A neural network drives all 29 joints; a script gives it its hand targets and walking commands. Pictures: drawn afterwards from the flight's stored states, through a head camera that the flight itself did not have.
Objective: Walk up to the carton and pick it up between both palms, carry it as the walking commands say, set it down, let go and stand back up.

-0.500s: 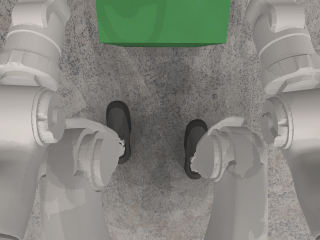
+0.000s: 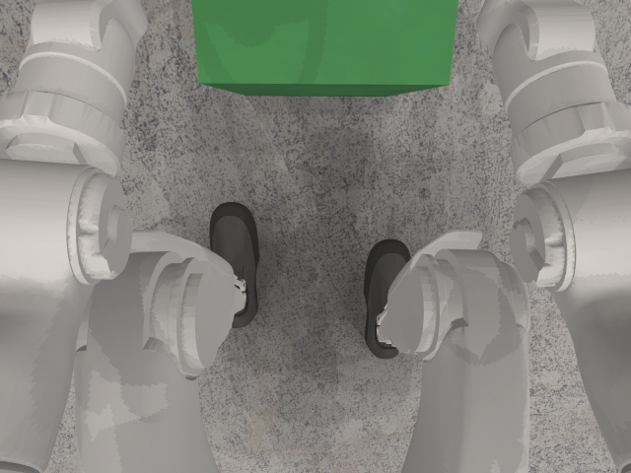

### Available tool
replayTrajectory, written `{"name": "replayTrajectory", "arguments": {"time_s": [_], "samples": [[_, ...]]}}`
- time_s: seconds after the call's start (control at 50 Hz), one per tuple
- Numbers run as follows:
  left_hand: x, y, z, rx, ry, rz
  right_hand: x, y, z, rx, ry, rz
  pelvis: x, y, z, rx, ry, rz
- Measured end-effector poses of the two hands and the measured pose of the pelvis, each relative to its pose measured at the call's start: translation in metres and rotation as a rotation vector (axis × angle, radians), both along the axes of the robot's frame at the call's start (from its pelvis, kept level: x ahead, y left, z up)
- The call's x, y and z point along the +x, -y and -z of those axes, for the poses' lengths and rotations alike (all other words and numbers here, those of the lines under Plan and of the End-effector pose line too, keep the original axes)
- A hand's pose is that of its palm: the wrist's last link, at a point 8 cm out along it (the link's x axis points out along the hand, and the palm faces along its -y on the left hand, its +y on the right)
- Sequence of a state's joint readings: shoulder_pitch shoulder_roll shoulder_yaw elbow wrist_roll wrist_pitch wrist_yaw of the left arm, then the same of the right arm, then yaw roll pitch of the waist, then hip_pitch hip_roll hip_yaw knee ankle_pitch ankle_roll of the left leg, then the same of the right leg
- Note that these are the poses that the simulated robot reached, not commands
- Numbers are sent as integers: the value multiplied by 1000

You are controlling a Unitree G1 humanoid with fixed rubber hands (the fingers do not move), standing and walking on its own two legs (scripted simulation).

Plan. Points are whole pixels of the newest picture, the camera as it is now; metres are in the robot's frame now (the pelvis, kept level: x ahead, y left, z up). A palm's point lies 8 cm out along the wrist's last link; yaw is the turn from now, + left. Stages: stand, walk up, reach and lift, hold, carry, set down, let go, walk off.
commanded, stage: reach and lift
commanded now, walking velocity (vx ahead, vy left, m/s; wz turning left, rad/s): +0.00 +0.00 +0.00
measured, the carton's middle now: out of the picture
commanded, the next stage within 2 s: none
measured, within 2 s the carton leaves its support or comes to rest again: leaves its support in 1.00 s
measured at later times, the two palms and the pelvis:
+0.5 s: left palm out of the picture +0.56 +0.17 -0.18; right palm out of the picture +0.57 -0.12 -0.17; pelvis +0.00 +0.00 +0.00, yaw -2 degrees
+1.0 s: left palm out of the picture +0.56 +0.18 -0.17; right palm out of the picture +0.57 -0.11 -0.18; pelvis +0.01 +0.00 -0.01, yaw -2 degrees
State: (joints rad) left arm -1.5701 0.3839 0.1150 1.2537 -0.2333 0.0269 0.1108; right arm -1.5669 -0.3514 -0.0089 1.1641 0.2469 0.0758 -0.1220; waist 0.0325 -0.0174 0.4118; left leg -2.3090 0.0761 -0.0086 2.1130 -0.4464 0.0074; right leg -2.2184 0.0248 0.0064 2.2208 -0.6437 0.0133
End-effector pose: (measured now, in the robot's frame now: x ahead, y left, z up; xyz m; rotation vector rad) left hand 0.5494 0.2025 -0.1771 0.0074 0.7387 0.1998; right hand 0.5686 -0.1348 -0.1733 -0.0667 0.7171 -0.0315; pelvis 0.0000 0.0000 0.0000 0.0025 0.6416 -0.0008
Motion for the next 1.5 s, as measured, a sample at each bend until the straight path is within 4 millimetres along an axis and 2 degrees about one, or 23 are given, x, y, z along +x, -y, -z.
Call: {"name": "replayTrajectory", "arguments": {"time_s": [0.08, 0.26, 0.42, 0.68, 0.98, 1.18, 1.34, 1.5], "samples": [[1, 8, 2, -9, 2, 14, 0, -8, 1, 6, 1, -8, -1, 0, -1, 0, 1, -2], [6, 33, 5, -21, 9, 59, 0, -9, 2, -1, 9, -4, -2, 0, -3, -2, 16, 4], [6, 34, 4, -3, 2, 58, 1, -9, 2, 3, 5, -5, -1, 2, -4, 5, 22, 19], [14, 29, 1, -17, -40, 116, 3, -11, 3, 49, -7, -10, 5, -2, 13, 5, 23, 49], [14, 22, -5, -4, -47, 105, -2, -18, 4, 78, -1, 10, 11, -2, 11, 11, -12, 49], [12, 21, -32, -16, 2, 63, 4, -25, -30, 48, 29, 40, 10, -4, 2, 5, -40, 43], [8, 25, -57, -24, 20, 46, 5, -23, -62, 25, 38, 51, 9, -6, -13, -5, -74, 39], [4, 24, -77, -17, 21, 24, 3, -26, -83, 25, 36, 52, 10, -8, -29, -8, -110, 35]]}}
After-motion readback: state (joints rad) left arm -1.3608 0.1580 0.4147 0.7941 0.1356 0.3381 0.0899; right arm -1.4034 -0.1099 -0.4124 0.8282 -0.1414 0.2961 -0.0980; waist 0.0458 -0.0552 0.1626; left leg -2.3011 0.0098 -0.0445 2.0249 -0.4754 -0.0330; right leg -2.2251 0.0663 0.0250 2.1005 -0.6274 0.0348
